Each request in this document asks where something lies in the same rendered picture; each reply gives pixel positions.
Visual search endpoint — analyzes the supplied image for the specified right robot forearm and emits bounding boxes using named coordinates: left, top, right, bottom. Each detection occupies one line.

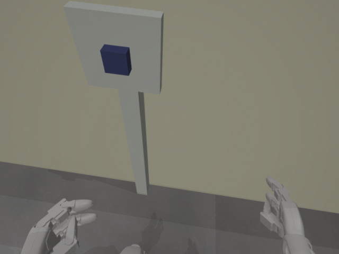
left=282, top=234, right=315, bottom=254

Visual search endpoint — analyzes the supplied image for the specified left robot hand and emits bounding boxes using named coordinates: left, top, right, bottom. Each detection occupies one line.
left=21, top=198, right=97, bottom=254

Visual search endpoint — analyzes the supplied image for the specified right robot hand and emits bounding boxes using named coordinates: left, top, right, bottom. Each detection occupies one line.
left=260, top=176, right=305, bottom=238

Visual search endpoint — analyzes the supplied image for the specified panel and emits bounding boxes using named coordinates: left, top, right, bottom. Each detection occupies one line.
left=63, top=1, right=164, bottom=195

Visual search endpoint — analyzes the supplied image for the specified button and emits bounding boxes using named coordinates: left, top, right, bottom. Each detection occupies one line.
left=100, top=44, right=132, bottom=76

